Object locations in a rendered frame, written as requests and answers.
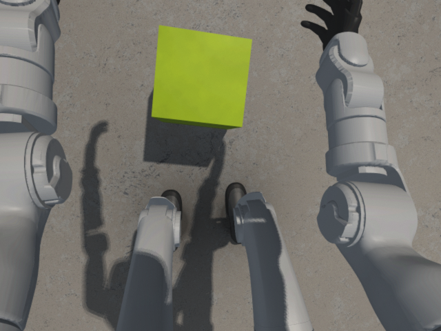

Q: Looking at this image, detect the left robot thigh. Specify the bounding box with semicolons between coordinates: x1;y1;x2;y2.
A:
116;205;181;331

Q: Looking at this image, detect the robot left shin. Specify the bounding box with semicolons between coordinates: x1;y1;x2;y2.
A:
137;197;175;229

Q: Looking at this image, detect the robot right hand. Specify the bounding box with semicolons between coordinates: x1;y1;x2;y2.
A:
300;0;362;51

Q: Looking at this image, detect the right robot upper arm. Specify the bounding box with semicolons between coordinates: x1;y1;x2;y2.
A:
317;181;441;331

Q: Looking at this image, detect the carton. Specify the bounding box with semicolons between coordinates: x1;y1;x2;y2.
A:
152;25;252;130

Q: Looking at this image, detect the right robot forearm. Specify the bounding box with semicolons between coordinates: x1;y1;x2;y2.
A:
316;32;418;230

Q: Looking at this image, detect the left robot forearm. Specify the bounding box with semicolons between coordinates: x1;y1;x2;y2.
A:
0;0;61;135

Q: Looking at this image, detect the left robot upper arm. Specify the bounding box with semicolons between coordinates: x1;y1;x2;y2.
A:
0;132;72;331

